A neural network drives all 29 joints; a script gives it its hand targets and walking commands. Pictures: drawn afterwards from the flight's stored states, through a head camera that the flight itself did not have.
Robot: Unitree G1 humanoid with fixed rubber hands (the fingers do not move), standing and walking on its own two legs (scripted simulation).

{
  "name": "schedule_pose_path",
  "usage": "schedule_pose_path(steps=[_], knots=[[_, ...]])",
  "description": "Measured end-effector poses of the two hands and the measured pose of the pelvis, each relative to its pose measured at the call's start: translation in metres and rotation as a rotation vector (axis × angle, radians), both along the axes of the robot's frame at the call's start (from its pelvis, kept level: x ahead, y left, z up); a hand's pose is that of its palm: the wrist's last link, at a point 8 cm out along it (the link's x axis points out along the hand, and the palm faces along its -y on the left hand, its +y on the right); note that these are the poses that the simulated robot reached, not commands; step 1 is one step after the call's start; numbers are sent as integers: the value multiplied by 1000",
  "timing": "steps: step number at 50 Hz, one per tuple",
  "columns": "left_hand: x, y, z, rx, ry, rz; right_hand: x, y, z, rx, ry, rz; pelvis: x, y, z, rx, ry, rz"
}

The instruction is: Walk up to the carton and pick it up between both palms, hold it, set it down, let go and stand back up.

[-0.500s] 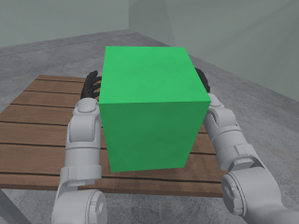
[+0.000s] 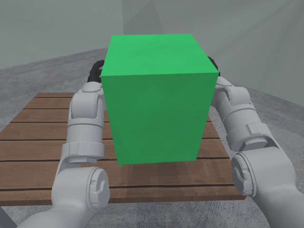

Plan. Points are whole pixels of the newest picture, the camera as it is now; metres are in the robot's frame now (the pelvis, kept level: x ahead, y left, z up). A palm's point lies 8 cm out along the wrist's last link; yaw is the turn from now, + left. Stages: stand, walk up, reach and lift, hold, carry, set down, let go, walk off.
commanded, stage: reach and lift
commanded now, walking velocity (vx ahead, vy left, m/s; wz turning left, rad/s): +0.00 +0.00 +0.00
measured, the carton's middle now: (154, 98) +0.37 +0.00 +0.24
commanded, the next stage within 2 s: hold in 0.92 s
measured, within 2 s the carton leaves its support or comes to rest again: neither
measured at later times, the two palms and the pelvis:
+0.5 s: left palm (98, 82) +0.38 +0.13 +0.28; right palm (215, 76) +0.39 -0.16 +0.29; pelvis +0.00 -0.01 +0.00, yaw +0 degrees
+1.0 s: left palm (95, 77) +0.37 +0.14 +0.29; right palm (219, 68) +0.37 -0.15 +0.32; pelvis +0.00 -0.01 +0.00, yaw -1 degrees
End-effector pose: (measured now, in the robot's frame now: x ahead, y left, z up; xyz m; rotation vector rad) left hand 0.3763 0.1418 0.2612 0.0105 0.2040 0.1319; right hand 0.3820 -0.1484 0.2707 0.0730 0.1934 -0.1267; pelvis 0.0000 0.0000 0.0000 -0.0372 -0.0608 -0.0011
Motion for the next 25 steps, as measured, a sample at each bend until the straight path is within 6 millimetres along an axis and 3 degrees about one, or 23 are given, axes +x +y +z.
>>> schedule_pose_path(steps=[25], knots=[[8, -7, 16, -36, 23, -11, 3, -8, 19, -25, 29, -8, 0, -9, 0, 1, 42, 0]])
